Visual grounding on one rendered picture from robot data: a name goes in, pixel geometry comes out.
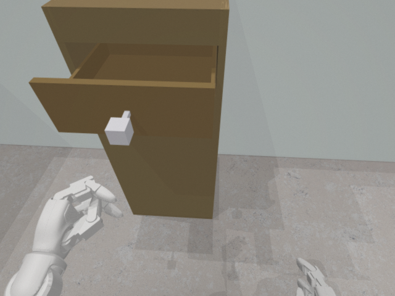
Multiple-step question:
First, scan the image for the handle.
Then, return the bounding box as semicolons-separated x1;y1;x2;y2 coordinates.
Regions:
105;110;134;146

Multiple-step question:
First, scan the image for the drawer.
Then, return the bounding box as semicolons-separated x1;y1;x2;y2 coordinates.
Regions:
29;43;216;139

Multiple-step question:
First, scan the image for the left robot forearm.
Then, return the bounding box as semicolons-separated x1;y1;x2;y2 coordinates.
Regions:
4;252;67;296

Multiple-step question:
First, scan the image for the robot left hand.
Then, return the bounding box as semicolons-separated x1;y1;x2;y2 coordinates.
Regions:
32;176;123;259

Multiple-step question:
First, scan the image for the robot right hand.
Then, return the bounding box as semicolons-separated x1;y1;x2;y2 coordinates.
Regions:
296;257;336;296

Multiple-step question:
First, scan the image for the cabinet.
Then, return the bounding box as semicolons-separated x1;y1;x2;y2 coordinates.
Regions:
41;0;230;219

